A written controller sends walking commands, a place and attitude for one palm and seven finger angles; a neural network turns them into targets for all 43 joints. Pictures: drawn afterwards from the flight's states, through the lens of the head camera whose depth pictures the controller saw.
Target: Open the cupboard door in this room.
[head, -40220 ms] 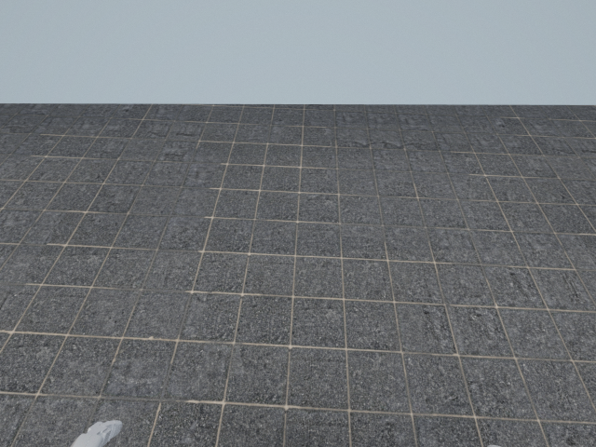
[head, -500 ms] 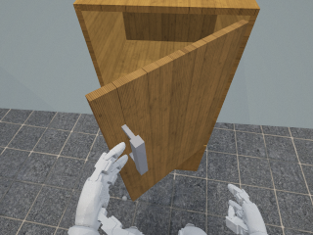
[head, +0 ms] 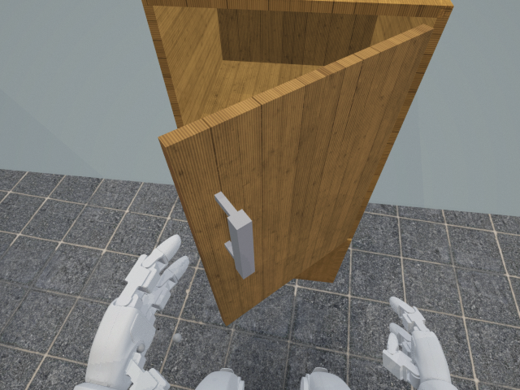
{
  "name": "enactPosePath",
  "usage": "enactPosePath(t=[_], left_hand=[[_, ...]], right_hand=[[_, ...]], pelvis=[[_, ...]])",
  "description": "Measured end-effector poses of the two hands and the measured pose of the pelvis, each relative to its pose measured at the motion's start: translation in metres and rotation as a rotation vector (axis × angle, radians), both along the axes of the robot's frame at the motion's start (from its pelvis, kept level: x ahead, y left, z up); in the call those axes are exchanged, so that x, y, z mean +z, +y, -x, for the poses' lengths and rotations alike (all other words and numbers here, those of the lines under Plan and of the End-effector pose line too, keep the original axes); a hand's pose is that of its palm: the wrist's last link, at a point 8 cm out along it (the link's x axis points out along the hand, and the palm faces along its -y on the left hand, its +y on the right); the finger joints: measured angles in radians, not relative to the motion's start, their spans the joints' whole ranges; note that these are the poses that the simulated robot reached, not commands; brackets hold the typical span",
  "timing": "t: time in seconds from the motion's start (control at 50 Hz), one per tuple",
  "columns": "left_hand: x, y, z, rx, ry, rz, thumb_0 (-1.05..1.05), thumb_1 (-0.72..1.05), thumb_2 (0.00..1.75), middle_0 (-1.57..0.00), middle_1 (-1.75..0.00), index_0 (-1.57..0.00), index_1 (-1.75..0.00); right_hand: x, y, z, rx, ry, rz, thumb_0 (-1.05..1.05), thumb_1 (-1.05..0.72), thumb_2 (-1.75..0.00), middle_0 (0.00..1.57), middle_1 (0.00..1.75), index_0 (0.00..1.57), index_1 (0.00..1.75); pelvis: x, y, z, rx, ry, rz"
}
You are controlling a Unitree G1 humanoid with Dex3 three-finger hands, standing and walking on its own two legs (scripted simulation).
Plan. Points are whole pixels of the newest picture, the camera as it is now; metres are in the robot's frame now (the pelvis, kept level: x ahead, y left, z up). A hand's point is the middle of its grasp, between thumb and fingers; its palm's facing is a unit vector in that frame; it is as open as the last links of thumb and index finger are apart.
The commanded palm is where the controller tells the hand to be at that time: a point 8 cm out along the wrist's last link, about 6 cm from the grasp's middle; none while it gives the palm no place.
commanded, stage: draw the hand back to the body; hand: left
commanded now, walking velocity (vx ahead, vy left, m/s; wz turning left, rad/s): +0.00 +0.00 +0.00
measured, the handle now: (234, 237) +0.31 +0.06 +0.10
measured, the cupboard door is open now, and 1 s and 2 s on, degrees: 43 43 43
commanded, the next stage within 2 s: step back with the hand held close in 1.48 s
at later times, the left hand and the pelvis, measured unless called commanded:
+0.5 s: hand (93, 298) +0.20 +0.19 +0.16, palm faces +0.08 -0.97 -0.22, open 15.8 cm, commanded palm +0.16 +0.24 +0.18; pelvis +0.02 +0.02 +0.04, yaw -1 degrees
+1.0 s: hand out of the picture +0.22 +0.26 +0.23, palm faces +0.40 -0.83 -0.39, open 10.3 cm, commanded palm +0.17 +0.30 +0.25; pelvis +0.03 +0.01 +0.08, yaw -1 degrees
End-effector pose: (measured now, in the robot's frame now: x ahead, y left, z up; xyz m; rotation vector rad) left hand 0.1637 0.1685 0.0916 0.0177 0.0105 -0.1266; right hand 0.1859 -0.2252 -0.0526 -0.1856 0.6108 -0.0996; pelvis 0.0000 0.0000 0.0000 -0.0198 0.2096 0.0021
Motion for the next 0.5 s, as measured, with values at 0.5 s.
enactPosePath(t=[0.5], left_hand=[[0.078,0.07,-0.006,0.203,-0.019,-0.208,-0.01,-0.39,0.35,-0.16,-0.3,-0.15,-0.3]], right_hand=[[0.046,0.026,-0.003,-0.021,-0.053,0.004,0.01,-0.91,-0.9,0.21,0.3,0.2,0.3]], pelvis=[[0.04,0.022,-0.023,-0.009,-0.112,0.014]])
